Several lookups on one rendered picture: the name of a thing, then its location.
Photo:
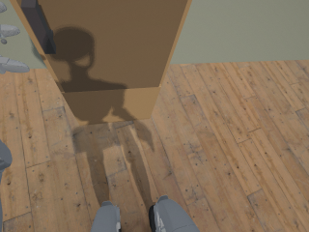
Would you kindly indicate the left robot upper arm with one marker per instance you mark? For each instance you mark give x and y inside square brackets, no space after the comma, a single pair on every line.
[6,160]

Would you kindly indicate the robot left thigh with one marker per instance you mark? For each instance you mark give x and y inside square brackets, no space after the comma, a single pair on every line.
[107,219]

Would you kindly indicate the handle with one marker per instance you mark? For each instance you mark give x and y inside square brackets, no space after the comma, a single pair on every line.
[37,22]

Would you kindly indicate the right robot shin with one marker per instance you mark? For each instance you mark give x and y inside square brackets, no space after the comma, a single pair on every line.
[157,229]

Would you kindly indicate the robot left hand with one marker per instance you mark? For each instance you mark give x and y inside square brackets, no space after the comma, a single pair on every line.
[7,64]

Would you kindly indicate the cupboard door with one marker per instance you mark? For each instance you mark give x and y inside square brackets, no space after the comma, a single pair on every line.
[106,45]

